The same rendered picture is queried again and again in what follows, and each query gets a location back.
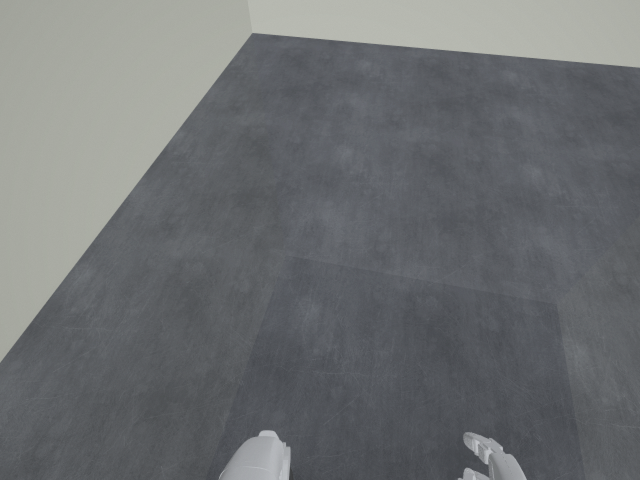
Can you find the left robot shin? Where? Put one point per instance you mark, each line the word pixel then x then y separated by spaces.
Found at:
pixel 268 433

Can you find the robot left thigh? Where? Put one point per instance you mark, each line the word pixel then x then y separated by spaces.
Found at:
pixel 259 458

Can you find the right robot hand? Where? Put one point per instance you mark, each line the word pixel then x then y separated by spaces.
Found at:
pixel 501 466

